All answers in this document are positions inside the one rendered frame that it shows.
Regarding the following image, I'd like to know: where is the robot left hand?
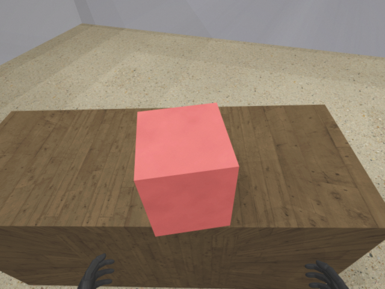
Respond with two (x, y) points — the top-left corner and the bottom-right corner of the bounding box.
(77, 253), (114, 289)

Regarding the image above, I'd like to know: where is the robot right hand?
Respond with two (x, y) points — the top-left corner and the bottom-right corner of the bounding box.
(305, 260), (349, 289)

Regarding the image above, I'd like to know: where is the carton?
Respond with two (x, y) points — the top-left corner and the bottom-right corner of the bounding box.
(134, 103), (239, 237)

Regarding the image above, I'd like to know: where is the pedestal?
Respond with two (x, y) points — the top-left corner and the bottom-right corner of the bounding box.
(0, 105), (385, 289)

